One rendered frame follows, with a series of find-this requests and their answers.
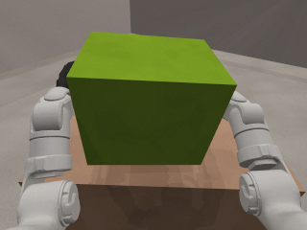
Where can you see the right robot forearm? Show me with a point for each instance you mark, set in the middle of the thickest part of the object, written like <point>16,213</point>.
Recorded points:
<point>256,150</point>

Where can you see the carton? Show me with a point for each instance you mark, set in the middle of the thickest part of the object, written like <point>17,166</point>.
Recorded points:
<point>147,99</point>

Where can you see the robot left upper arm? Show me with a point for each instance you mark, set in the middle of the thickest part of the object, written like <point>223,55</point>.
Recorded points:
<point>48,206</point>

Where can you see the robot right upper arm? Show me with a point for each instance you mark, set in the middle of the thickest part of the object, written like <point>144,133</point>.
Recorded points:
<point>271,196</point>

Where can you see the pedestal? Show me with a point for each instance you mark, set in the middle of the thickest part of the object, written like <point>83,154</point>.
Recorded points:
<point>162,197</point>

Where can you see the robot left hand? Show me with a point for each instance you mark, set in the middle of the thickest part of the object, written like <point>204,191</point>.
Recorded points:
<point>62,81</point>

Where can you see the left robot forearm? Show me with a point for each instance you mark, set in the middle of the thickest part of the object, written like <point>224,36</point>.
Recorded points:
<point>49,149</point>

